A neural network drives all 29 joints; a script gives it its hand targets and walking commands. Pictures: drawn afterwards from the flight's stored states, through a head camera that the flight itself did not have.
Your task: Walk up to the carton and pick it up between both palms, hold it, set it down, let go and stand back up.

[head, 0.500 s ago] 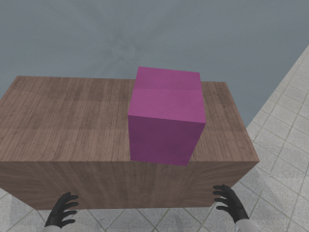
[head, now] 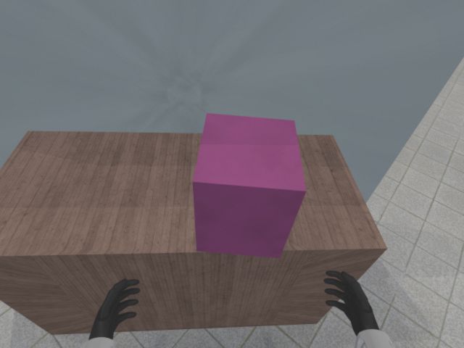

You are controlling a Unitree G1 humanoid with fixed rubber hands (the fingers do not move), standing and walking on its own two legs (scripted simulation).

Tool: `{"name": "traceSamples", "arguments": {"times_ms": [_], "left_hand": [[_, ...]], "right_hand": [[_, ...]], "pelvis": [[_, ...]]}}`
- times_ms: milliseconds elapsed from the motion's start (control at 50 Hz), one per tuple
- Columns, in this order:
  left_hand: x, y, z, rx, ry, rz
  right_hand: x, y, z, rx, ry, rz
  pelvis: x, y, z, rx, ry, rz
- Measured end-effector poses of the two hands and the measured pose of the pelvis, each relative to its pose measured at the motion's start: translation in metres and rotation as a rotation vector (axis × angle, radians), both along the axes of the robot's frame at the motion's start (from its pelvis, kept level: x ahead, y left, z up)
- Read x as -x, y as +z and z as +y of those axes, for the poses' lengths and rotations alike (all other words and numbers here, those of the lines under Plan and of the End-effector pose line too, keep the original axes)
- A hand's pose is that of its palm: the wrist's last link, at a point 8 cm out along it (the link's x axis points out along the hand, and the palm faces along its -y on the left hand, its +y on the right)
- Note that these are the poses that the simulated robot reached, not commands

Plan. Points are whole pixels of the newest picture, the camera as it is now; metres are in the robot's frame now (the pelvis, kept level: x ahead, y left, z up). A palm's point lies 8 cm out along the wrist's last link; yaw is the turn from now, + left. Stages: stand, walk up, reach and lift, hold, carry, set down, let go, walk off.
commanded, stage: reach and lift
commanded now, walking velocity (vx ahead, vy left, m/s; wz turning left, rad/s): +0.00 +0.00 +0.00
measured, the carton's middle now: (244, 187) +0.46 -0.02 -0.02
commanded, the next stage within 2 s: none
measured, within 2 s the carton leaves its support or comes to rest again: neither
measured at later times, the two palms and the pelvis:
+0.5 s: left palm (129, 279) +0.24 +0.19 -0.03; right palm (354, 292) +0.23 -0.22 -0.03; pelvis -0.01 +0.00 -0.01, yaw +0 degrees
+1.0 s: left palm (142, 225) +0.31 +0.17 +0.02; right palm (356, 237) +0.30 -0.22 +0.03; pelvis +0.00 +0.00 +0.00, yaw -2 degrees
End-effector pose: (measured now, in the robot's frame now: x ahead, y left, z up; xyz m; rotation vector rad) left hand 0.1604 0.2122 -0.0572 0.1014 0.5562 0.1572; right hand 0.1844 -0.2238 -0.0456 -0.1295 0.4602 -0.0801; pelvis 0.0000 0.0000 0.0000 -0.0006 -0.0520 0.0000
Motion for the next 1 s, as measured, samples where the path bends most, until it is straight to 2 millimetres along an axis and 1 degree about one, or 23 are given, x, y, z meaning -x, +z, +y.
{"name": "traceSamples", "arguments": {"times_ms": [80, 280, 400, 560, 640, 780, 1000], "left_hand": [[-0.008, 0.003, -0.002, 0.001, -0.008, -0.041], [-0.046, 0.016, -0.013, 0.017, -0.059, -0.178], [-0.064, 0.021, -0.019, 0.027, -0.080, -0.246], [-0.086, 0.024, -0.026, 0.041, -0.082, -0.287], [-0.097, 0.030, -0.027, 0.047, -0.073, -0.286], [-0.120, 0.050, -0.031, 0.047, -0.078, -0.306], [-0.154, 0.080, -0.039, 0.054, -0.087, -0.318]], "right_hand": [[-0.006, 0.001, 0.002, -0.018, -0.010, -0.026], [-0.023, 0.006, 0.004, -0.055, -0.038, -0.108], [-0.032, 0.008, 0.003, -0.070, -0.053, -0.156], [-0.052, 0.014, 0.005, -0.081, -0.053, -0.185], [-0.066, 0.024, 0.004, -0.081, -0.049, -0.195], [-0.091, 0.047, 0.001, -0.081, -0.050, -0.215], [-0.120, 0.075, 0.001, -0.086, -0.045, -0.214]], "pelvis": [[0.003, -0.001, -0.002, -0.003, 0.001, 0.006], [0.004, -0.005, -0.002, -0.005, 0.000, 0.024], [0.004, -0.007, -0.001, -0.004, -0.002, 0.043], [0.005, -0.009, 0.002, -0.003, -0.011, 0.073], [0.004, -0.007, 0.002, -0.004, -0.019, 0.079], [0.002, -0.003, 0.002, -0.003, -0.027, 0.080], [0.003, 0.001, 0.002, -0.005, -0.040, 0.087]]}}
